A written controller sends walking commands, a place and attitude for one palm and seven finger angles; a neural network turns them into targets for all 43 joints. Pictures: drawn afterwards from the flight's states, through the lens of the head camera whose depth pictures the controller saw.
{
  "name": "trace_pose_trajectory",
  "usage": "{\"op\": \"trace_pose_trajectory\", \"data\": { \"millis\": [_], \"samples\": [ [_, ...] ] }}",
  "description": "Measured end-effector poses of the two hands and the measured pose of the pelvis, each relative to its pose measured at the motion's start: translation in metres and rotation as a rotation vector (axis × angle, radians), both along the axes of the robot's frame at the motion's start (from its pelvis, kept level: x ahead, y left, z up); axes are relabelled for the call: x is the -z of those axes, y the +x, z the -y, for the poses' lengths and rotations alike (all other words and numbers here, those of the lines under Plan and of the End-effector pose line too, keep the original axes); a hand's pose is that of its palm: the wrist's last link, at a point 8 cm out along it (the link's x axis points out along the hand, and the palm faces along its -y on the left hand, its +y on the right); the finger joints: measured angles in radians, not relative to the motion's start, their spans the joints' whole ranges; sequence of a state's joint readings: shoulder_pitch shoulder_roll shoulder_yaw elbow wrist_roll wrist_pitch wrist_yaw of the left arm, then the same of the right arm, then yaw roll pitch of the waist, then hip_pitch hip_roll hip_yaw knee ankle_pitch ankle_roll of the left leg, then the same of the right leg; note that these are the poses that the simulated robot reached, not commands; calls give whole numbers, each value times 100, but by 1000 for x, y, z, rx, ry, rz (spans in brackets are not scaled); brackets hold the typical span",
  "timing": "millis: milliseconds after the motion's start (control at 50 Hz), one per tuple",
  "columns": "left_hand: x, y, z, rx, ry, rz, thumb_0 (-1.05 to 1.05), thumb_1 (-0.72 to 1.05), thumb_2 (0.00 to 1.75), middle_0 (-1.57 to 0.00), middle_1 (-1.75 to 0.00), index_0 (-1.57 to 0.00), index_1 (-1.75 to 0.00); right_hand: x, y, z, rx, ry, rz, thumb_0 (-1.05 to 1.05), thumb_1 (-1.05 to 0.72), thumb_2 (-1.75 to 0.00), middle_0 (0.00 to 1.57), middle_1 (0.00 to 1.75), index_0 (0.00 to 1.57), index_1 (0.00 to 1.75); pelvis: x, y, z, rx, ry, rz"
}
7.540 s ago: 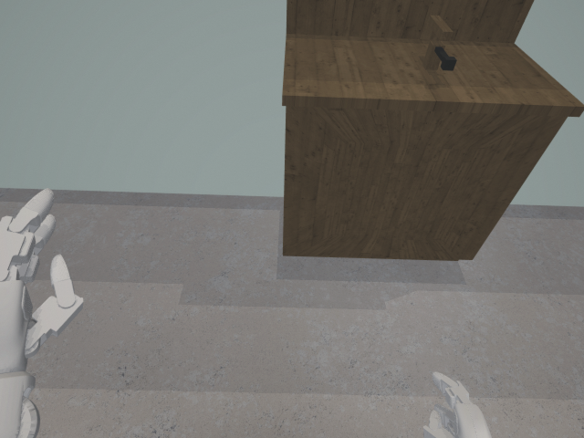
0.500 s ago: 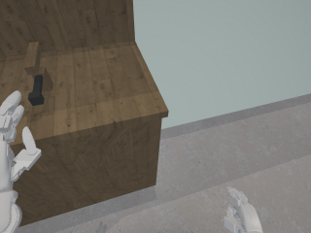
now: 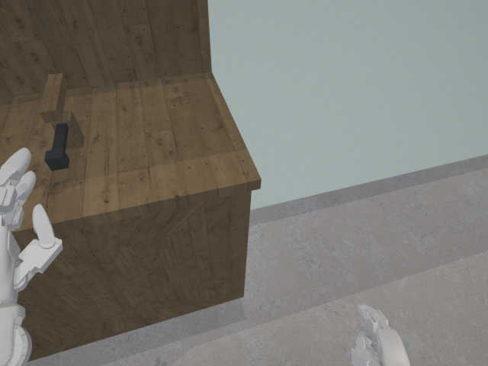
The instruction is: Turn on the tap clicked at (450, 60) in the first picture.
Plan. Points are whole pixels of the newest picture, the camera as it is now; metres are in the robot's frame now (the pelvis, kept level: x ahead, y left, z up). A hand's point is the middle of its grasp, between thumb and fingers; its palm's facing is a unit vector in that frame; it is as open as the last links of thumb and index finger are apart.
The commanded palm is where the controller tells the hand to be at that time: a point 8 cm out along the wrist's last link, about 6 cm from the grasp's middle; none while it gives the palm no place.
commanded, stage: look again from close up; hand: left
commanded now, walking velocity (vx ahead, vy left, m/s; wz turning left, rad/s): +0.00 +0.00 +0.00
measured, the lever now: (57, 159) +0.42 +0.38 +0.09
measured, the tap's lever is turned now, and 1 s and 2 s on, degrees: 0 0 0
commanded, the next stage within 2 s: shuffle to correct the standing spot in 0.26 s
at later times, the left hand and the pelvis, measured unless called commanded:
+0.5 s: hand (51, 257) +0.20 +0.24 +0.16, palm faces +0.44 -0.83 -0.33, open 7.4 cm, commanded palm +0.15 +0.28 +0.17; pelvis -0.01 +0.00 +0.00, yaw +1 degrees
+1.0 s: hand (46, 222) +0.24 +0.27 +0.16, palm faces +0.44 -0.81 -0.38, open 7.4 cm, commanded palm +0.19 +0.31 +0.17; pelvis +0.04 +0.02 -0.03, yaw +3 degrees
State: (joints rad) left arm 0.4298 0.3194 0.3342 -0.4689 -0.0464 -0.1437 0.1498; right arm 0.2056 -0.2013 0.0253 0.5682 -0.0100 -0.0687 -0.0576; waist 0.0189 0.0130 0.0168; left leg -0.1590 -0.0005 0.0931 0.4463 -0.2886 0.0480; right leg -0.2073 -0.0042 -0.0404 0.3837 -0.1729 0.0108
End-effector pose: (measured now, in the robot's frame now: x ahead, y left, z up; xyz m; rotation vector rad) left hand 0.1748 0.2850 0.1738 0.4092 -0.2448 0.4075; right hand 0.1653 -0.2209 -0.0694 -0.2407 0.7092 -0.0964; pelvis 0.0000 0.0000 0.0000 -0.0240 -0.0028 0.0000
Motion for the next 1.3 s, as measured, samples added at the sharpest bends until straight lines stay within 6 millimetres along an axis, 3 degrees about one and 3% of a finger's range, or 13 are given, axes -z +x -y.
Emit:
{"op": "trace_pose_trajectory", "data": {
  "millis": [420,600,780,960,1080,1120,1200,1300],
  "samples": [
    [0,-18,3,-15,-6,-6,1,89,90,-21,-30,-21,-30,-2,-16,9,17,-8,6,1,-91,-90,20,30,20,30,-2,-13,4,-5,4,10],
    [2,-15,0,-11,12,11,1,89,90,-21,-30,-21,-30,4,-11,11,24,-17,9,1,-91,-90,20,30,20,30,5,-3,0,-19,-2,2],
    [4,8,-13,-12,43,40,1,89,90,-21,-30,-21,-30,20,10,7,33,-20,-19,1,-91,-90,20,30,20,30,17,20,-10,-32,-2,-4],
    [-2,27,-19,26,100,75,1,89,90,-21,-30,-21,-30,30,41,-12,1,20,-33,1,-91,-90,20,30,20,30,25,38,-19,-59,-12,0],
    [-1,28,-43,15,106,139,1,89,90,-21,-30,-21,-30,31,63,-30,-27,-22,-37,1,-91,-90,20,30,20,30,35,51,-44,-28,-15,26],
    [2,38,-51,15,103,155,1,89,90,-21,-30,-21,-30,34,69,-39,5,-10,-5,1,-91,-90,20,30,20,30,39,54,-51,-1,9,45],
    [1,68,-59,5,72,111,1,89,90,-21,-30,-21,-30,29,73,-63,21,62,19,1,-91,-90,20,30,20,30,28,63,-55,17,44,41],
    [-15,95,-41,72,102,62,1,89,90,-20,-30,-20,-30,24,75,-82,2,134,18,1,-91,-90,20,30,20,30,15,80,-54,33,49,18]
  ]
}}
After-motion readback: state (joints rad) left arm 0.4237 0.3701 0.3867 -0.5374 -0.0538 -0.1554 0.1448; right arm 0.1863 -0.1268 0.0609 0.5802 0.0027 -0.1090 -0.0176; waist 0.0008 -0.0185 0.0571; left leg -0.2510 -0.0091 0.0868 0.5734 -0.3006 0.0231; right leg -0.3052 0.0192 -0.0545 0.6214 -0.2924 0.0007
